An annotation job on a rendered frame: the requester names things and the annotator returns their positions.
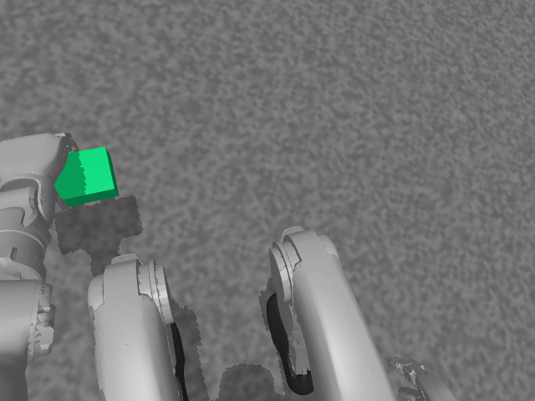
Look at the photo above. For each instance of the left robot hand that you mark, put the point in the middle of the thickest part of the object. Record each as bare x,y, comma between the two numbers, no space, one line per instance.
43,154

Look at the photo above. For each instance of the right robot foot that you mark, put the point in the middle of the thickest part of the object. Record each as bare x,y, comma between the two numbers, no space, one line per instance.
300,384

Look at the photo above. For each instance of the left robot foot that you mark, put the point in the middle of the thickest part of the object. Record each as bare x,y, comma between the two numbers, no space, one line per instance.
180,362

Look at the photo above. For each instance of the right robot hand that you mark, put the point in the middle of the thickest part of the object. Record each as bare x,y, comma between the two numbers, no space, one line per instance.
430,386

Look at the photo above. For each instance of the small box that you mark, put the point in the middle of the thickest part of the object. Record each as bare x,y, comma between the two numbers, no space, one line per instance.
87,176

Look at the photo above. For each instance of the left robot arm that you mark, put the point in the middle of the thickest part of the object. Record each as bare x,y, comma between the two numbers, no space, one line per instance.
27,208

